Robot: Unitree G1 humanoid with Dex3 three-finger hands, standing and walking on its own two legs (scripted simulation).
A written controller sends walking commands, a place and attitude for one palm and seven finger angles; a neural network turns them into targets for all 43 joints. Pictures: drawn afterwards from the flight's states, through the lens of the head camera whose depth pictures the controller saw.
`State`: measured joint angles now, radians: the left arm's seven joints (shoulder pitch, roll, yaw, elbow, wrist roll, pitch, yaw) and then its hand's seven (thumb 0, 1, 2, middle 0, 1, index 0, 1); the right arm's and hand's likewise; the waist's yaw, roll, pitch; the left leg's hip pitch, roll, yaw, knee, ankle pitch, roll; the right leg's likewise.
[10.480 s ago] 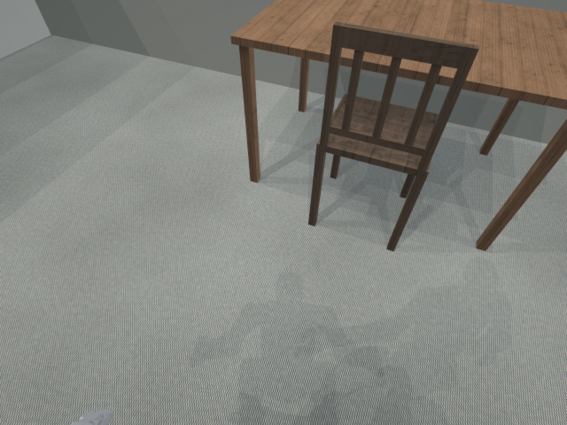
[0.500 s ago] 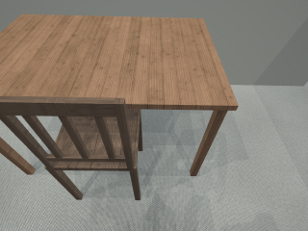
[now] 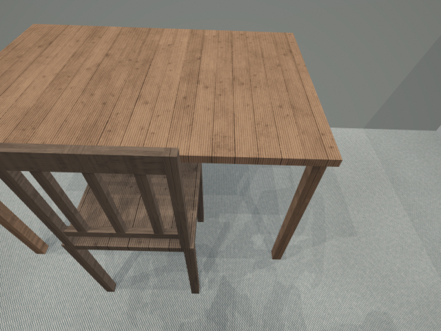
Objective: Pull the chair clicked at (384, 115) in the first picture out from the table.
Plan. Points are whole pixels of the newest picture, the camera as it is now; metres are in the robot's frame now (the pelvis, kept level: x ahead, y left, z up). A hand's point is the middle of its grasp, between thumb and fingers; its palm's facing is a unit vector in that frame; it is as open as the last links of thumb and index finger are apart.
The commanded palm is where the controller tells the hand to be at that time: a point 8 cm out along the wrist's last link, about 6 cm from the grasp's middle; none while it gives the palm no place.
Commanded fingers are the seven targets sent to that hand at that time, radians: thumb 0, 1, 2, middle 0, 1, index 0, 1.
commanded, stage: look again from close up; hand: left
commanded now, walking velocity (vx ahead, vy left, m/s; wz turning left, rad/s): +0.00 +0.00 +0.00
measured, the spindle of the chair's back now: (107, 204) +0.40 +0.30 -0.09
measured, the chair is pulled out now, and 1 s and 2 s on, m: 0.00 0.00 0.00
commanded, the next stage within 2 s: raise the hand toward the chair's back in 0.18 s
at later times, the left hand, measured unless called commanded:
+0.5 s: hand (125, 286) +0.19 +0.18 -0.01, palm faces +0.18 -0.98 -0.06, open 7.8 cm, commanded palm +0.10 +0.23 -0.07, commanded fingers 0.00 0.62 0.78 -0.17 -0.26 -0.17 -0.26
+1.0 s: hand (128, 323) +0.15 +0.17 -0.06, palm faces -0.01 -1.00 -0.02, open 11.8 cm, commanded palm +0.11 +0.24 -0.06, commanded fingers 0.00 0.04 0.53 -0.11 -0.16 -0.11 -0.16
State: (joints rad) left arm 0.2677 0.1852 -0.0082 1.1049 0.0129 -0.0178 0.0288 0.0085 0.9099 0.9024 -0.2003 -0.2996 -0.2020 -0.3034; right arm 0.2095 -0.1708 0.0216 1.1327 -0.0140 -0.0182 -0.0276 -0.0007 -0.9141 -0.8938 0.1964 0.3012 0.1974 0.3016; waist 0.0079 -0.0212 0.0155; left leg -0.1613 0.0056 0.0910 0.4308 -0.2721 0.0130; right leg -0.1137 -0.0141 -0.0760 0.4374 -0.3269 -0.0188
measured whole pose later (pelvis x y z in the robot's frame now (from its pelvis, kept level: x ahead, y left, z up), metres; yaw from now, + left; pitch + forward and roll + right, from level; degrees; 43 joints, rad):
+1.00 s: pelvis -0.09 -0.02 -0.10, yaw +1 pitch +15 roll -2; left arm 0.28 0.23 0.16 0.11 -0.28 -0.39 -0.30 0.01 0.26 0.63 -0.14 -0.20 -0.14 -0.20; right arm 0.21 -0.18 0.04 0.60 0.02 -0.22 -0.07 0.01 -0.90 -0.89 0.20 0.30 0.20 0.30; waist 0.00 0.04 -0.13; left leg -0.98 0.06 -0.01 1.19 -0.46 -0.01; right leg -0.89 0.00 -0.16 1.16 -0.53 -0.07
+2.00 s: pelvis -0.06 +0.02 -0.08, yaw +1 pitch +16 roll -3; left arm 0.27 0.26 0.22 0.08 -0.28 -0.38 -0.27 -0.01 -0.50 0.30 -0.06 -0.08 -0.06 -0.08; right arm 0.24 -0.24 0.01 0.57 0.02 -0.18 -0.06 0.01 -0.90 -0.89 0.20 0.30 0.20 0.30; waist -0.01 0.03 -0.13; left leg -0.90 0.04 0.02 1.11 -0.48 0.04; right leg -0.80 -0.02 -0.13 1.05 -0.52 -0.02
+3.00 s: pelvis -0.06 +0.00 -0.09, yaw +1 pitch +18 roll -2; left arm 0.19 0.23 0.18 0.16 -0.25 -0.43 -0.22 -0.01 -0.50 0.30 -0.06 -0.08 -0.06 -0.08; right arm 0.22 -0.24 0.01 0.56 0.01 -0.16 -0.04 0.01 -0.90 -0.89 0.20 0.30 0.20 0.30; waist -0.02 0.03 -0.15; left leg -0.98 0.05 0.02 1.16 -0.50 0.02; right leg -0.89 -0.01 -0.12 1.14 -0.56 -0.04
